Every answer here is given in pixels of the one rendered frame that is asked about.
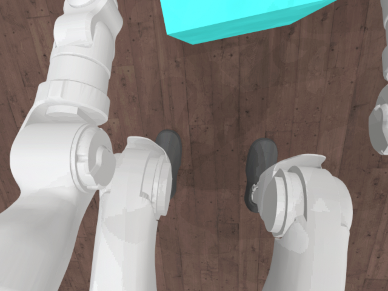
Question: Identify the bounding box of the robot left upper arm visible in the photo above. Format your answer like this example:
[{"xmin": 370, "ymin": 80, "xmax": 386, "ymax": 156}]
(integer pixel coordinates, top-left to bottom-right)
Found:
[{"xmin": 0, "ymin": 123, "xmax": 116, "ymax": 291}]

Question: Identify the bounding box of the carton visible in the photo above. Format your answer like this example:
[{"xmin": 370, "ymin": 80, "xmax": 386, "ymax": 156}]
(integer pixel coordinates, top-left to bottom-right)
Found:
[{"xmin": 160, "ymin": 0, "xmax": 336, "ymax": 45}]

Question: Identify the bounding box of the robot left shin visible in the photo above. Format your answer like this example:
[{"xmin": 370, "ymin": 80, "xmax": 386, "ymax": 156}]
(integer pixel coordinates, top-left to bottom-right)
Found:
[{"xmin": 99, "ymin": 136, "xmax": 172, "ymax": 199}]

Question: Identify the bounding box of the robot right shin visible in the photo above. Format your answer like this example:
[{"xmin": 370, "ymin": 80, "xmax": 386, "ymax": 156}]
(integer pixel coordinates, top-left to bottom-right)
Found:
[{"xmin": 252, "ymin": 154, "xmax": 353, "ymax": 229}]

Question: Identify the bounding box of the robot right upper arm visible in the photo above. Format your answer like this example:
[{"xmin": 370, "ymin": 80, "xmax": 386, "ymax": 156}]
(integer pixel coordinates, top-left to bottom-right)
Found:
[{"xmin": 369, "ymin": 85, "xmax": 388, "ymax": 155}]

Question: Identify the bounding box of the robot shin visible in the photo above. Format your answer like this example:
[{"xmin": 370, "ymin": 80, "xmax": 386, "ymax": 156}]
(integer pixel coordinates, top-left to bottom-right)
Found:
[
  {"xmin": 252, "ymin": 154, "xmax": 353, "ymax": 229},
  {"xmin": 99, "ymin": 136, "xmax": 172, "ymax": 199}
]

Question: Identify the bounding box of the left robot forearm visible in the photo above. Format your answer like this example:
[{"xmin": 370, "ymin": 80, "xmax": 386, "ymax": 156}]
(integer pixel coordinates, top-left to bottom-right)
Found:
[{"xmin": 10, "ymin": 0, "xmax": 123, "ymax": 170}]

